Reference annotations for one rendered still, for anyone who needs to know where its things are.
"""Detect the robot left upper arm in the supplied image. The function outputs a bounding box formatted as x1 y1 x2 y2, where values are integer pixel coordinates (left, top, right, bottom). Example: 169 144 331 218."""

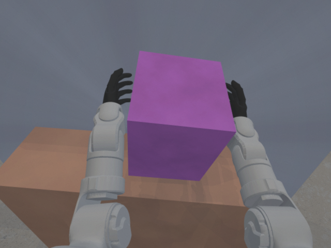
52 203 131 248

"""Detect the robot left hand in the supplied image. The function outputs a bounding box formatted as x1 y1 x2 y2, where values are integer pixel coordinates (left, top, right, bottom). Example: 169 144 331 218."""
103 68 133 105

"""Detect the robot right forearm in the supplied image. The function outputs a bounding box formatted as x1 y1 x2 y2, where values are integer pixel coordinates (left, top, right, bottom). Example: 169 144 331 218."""
227 116 313 246

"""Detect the carton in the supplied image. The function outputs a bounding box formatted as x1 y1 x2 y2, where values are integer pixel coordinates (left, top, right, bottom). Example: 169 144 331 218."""
127 51 236 181

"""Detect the robot right hand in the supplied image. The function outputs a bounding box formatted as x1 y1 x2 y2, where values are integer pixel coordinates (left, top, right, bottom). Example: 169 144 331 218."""
225 80 247 118

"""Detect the robot right upper arm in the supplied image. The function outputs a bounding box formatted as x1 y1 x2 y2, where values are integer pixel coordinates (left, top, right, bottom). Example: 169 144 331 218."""
244 206 313 248

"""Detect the pedestal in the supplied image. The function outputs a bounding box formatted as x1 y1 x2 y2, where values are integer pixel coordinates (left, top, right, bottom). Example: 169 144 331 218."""
0 127 249 248

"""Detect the robot left forearm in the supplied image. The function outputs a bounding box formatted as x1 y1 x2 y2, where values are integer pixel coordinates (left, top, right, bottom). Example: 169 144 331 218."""
69 102 126 241

